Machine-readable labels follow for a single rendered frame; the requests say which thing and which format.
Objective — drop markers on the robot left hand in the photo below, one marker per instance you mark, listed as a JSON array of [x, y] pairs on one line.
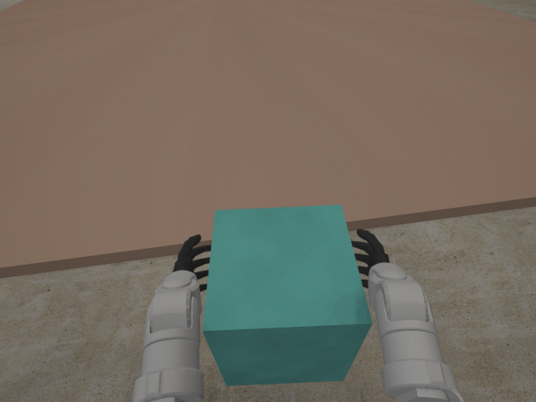
[[185, 260]]

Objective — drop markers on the right robot forearm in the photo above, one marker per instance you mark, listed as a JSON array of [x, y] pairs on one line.
[[414, 368]]

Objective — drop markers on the robot right hand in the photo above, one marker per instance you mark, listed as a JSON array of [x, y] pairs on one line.
[[374, 250]]

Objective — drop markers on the carton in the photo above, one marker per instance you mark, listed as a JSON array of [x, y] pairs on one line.
[[284, 301]]

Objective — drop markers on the left robot forearm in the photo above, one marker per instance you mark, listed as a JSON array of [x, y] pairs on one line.
[[170, 362]]

